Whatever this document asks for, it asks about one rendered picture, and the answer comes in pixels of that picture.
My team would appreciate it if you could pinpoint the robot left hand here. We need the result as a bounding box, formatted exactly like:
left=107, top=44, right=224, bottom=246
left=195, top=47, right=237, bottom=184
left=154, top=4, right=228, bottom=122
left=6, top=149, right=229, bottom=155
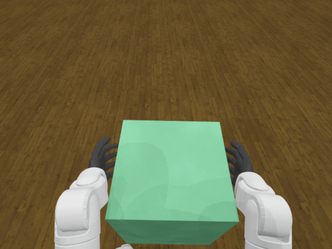
left=88, top=136, right=119, bottom=180

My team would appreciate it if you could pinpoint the left robot forearm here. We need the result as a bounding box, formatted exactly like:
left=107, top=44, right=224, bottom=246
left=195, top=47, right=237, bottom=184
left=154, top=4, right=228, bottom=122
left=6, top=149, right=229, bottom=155
left=54, top=168, right=108, bottom=249

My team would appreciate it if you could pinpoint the robot right hand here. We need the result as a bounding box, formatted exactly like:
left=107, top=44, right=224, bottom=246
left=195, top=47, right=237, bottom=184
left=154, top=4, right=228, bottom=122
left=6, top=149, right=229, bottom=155
left=225, top=140, right=253, bottom=187

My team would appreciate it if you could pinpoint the right robot forearm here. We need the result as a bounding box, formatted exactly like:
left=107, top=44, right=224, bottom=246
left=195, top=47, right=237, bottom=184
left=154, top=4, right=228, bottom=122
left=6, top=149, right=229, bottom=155
left=234, top=172, right=293, bottom=249

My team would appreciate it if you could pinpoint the carton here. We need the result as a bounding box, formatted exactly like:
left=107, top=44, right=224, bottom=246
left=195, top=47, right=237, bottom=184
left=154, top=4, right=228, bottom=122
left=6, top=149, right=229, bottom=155
left=105, top=120, right=239, bottom=245

